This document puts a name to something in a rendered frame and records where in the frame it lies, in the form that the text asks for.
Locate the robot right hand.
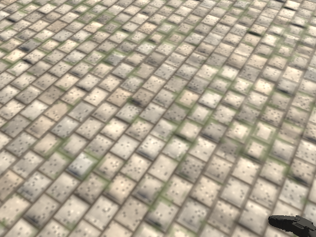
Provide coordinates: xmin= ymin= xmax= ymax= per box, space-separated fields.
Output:
xmin=268 ymin=215 xmax=316 ymax=237

